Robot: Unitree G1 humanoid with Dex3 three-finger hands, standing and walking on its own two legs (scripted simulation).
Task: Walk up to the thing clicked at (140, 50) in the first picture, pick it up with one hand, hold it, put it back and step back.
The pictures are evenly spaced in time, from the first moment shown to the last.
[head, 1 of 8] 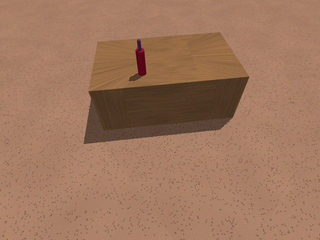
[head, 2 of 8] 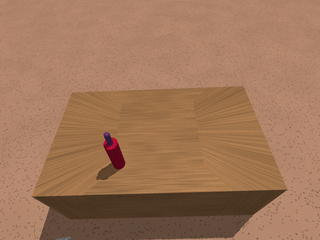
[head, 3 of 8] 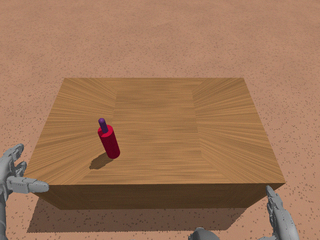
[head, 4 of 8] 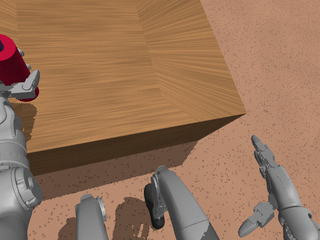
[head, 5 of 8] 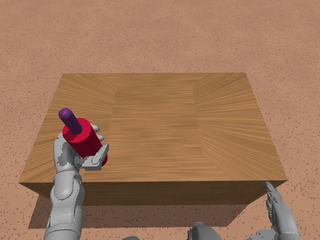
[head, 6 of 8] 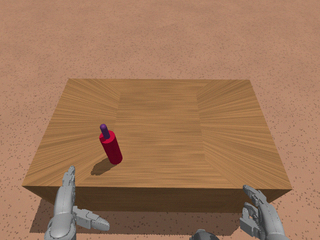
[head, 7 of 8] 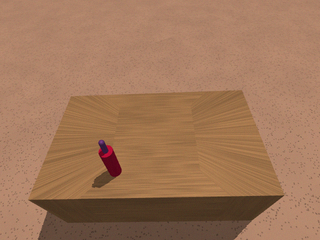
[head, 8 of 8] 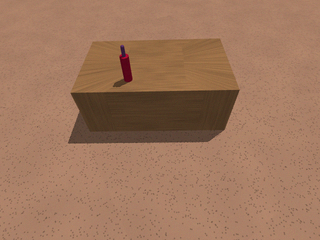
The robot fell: no
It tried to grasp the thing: yes
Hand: left
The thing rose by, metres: 0.28
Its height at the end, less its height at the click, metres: +0.00
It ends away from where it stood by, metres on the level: 0.02
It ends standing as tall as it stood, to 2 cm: yes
